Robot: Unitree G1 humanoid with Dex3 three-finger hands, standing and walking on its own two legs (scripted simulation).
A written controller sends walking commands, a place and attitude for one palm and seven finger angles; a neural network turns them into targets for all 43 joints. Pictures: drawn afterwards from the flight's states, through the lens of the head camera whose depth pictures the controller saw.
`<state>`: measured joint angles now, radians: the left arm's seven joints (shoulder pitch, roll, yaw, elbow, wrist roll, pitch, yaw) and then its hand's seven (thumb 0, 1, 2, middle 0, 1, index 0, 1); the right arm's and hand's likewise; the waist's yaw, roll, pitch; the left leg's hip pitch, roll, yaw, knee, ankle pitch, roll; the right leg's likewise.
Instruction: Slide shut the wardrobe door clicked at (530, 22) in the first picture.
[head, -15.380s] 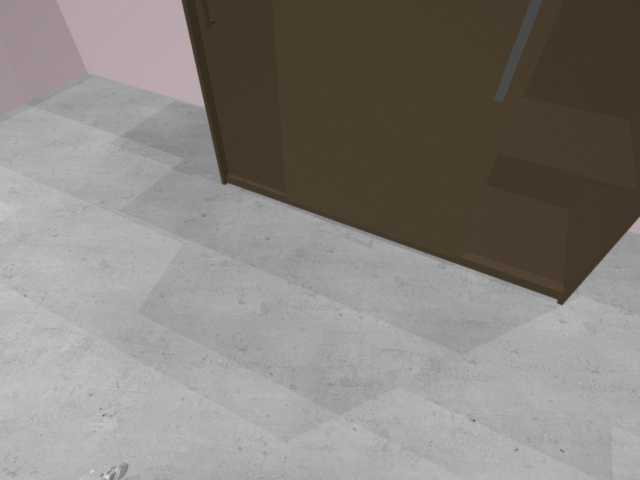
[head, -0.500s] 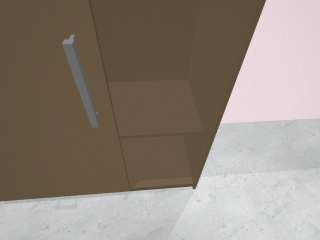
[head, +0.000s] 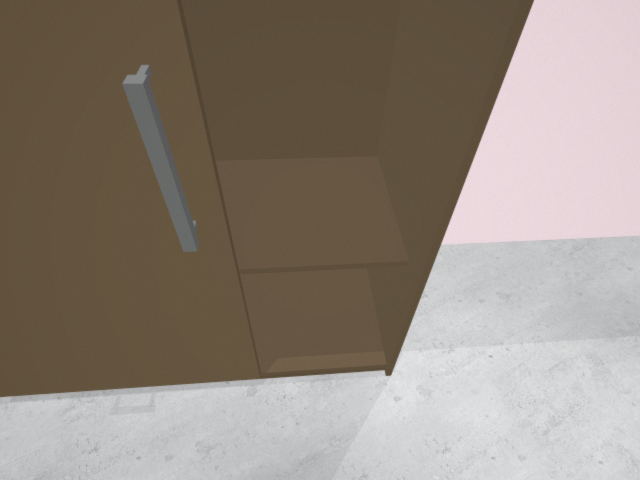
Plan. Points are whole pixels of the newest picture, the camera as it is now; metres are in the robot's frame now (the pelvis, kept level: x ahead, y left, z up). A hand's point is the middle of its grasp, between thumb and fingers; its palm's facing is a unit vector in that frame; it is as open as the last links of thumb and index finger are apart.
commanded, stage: look again from close up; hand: left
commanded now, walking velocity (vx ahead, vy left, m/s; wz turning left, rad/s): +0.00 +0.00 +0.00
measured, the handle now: (171, 170) +0.50 +0.26 +0.11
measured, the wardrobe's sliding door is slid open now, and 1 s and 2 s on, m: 0.41 0.41 0.41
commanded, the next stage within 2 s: shuffle to correct the standing spot in 1.36 s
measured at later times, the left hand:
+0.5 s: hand out of the picture -0.02 +0.16 -0.18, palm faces +0.06 -0.98 -0.17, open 7.3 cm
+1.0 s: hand out of the picture -0.02 +0.17 -0.18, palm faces +0.06 -0.98 -0.18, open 7.3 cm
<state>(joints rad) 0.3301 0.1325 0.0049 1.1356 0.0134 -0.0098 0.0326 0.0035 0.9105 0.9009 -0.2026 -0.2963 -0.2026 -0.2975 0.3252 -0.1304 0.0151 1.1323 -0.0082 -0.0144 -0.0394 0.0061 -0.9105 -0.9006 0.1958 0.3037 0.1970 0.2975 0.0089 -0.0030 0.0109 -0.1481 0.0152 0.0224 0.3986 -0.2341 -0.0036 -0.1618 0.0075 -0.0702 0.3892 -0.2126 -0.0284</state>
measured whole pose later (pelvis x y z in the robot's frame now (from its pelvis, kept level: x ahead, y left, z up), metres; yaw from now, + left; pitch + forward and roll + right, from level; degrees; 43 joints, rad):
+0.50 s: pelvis +0.00 +0.00 +0.00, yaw +0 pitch -1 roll +0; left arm 0.32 0.14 0.01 1.13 0.01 -0.01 0.03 0.00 0.91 0.90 -0.20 -0.30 -0.20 -0.30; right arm 0.31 -0.13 0.02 1.13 -0.01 -0.02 -0.04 0.01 -0.91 -0.90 0.20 0.30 0.20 0.30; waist 0.01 0.00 0.01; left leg -0.14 0.02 0.02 0.40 -0.24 -0.01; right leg -0.15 0.01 -0.08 0.39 -0.22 -0.03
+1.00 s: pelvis +0.00 +0.00 +0.00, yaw +0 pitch -1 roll +0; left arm 0.31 0.15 0.01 1.14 0.01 -0.01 0.03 0.00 0.91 0.90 -0.20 -0.30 -0.20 -0.30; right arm 0.31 -0.14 0.02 1.13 -0.01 -0.02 -0.04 0.01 -0.91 -0.90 0.20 0.30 0.20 0.30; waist 0.01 0.00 0.01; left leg -0.14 0.02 0.01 0.39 -0.23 -0.01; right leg -0.15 0.01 -0.08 0.38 -0.22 -0.03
